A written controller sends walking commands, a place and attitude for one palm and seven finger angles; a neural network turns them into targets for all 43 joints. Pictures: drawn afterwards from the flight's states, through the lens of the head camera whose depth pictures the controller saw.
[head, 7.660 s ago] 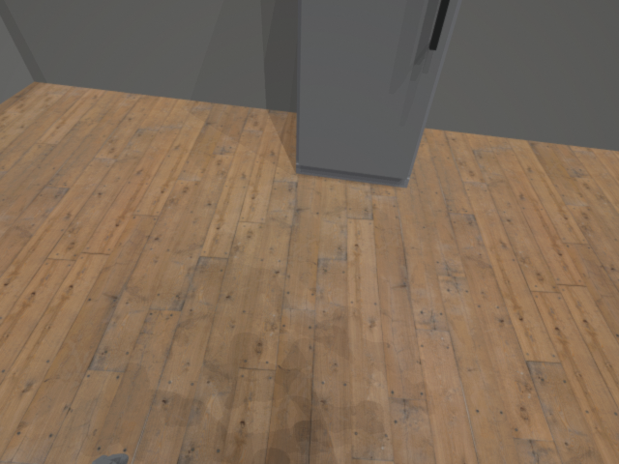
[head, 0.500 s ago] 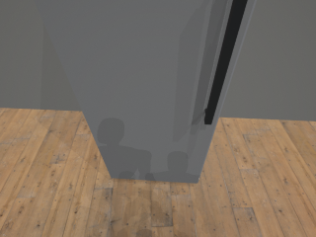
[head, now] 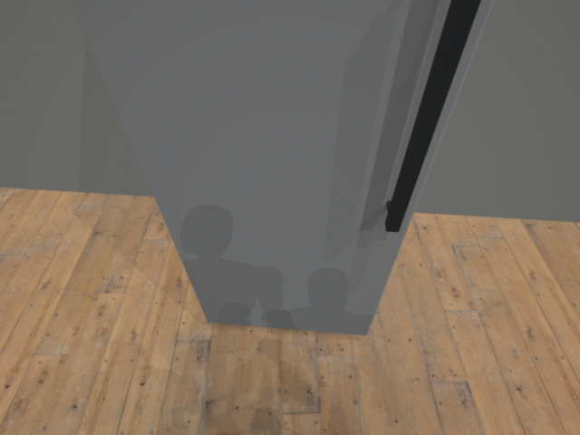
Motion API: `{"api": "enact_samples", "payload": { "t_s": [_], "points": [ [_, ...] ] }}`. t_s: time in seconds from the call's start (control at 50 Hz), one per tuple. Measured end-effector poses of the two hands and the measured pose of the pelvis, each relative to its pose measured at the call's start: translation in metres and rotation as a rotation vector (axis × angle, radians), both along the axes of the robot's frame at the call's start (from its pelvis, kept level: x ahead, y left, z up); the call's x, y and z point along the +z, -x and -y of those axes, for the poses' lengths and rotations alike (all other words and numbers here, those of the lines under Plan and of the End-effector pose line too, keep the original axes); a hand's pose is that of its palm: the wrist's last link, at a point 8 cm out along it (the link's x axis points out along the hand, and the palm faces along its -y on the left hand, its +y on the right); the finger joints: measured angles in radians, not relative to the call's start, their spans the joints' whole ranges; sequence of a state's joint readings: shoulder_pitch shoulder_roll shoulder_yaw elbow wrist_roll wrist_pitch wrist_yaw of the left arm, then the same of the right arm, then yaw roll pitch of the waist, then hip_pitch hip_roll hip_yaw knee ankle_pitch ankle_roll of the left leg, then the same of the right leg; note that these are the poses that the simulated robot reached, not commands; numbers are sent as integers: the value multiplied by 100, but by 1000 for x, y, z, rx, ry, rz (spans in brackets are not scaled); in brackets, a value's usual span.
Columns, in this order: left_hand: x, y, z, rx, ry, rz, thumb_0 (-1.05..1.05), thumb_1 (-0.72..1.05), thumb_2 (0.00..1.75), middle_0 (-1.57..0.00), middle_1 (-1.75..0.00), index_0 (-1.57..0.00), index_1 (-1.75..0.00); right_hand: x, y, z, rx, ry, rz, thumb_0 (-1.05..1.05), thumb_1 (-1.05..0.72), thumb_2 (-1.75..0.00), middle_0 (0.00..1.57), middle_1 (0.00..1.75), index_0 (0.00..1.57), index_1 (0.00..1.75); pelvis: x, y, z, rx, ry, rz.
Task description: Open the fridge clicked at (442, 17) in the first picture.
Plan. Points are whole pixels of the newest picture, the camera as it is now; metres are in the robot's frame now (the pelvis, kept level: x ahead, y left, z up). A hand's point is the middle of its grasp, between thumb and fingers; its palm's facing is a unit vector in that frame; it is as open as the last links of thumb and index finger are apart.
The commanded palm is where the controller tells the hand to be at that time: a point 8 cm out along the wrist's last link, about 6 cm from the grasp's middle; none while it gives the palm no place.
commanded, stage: look again from close up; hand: right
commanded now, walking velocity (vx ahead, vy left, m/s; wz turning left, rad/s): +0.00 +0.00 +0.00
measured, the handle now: (426, 104) +0.52 -0.16 +0.21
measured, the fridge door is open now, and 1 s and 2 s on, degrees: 0 0 0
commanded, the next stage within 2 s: raise the hand to about handle height in 0.28 s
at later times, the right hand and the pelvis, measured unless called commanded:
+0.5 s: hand out of the picture +0.14 -0.20 -0.09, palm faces +0.25 +0.94 -0.21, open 7.4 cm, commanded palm +0.11 -0.25 -0.06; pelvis +0.01 +0.00 +0.00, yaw -1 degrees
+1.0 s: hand (468, 408) +0.17 -0.20 +0.01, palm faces +0.11 +0.99 -0.10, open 9.8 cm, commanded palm +0.15 -0.26 +0.01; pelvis -0.01 +0.04 -0.07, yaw -3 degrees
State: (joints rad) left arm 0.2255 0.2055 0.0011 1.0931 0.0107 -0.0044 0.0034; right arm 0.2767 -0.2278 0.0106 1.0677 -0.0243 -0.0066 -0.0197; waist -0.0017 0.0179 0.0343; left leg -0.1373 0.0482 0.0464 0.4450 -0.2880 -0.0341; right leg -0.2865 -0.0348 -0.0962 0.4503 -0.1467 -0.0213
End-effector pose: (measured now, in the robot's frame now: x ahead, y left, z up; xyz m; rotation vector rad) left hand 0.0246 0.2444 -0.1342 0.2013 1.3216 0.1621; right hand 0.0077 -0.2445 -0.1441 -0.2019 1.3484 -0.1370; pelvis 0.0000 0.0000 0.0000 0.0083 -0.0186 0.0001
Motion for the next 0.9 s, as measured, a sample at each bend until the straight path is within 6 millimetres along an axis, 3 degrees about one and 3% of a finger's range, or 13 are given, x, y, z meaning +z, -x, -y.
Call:
{"api": "enact_samples", "payload": {
  "t_s": [0.4,0.44,0.56,0.6,0.64,0.7,0.76,0.8,0.86,0.9],
  "points": [
    [1,-25,-3,-15,-1,26,1,90,90,-20,-30,-20,-30,2,-12,-4,-2,5,-4,1,-91,-90,20,30,20,30,1,-12,-2,3,0,-3],
    [5,-34,-3,-16,-15,121,1,90,90,-20,-30,-20,-30,20,-39,-1,-95,8,174,1,-90,-90,20,31,21,30,-1,-10,-2,-5,4,-1],
    [18,-87,-2,-38,-21,467,1,90,90,-20,-30,-20,-30,136,-154,1,-102,58,984,2,-85,-88,20,34,21,34,-11,-5,-6,-40,12,-28],
    [23,-106,-4,-48,-15,558,1,90,90,-20,-30,-20,-30,158,-178,-1,-48,36,1174,2,-82,-86,21,36,21,36,-17,-1,-10,-35,9,-67],
    [26,-124,-8,-64,-11,630,1,90,90,-20,-30,-20,-30,163,-188,-4,18,-10,1304,1,-78,-85,21,38,21,38,-27,3,-16,-22,11,-111],
    [29,-145,-16,-100,-13,705,1,90,90,-20,-30,-20,-30,141,-178,-9,119,-102,1338,1,-72,-82,21,42,21,42,-44,9,-25,-14,10,-152],
    [31,-162,-26,-139,-39,750,1,90,90,-20,-30,-20,-30,109,-149,-9,115,-170,1229,1,-66,-80,22,46,22,46,-56,10,-31,-18,4,-174],
    [31,-170,-31,-163,-61,764,1,90,90,-20,-30,-20,-30,97,-126,-3,55,-165,1177,1,-61,-78,22,49,23,49,-62,9,-34,-24,-3,-181],
    [28,-177,-33,-198,-85,768,1,90,90,-20,-30,-20,-30,107,-104,6,-15,-77,1222,2,-54,-75,23,54,23,53,-67,8,-37,-40,-19,-179],
    [22,-178,-30,-220,-89,762,1,90,90,-20,-30,-20,-30,124,-102,10,-11,-12,1317,2,-49,-73,23,57,24,56,-70,8,-39,-51,-31,-178]
  ]
}}
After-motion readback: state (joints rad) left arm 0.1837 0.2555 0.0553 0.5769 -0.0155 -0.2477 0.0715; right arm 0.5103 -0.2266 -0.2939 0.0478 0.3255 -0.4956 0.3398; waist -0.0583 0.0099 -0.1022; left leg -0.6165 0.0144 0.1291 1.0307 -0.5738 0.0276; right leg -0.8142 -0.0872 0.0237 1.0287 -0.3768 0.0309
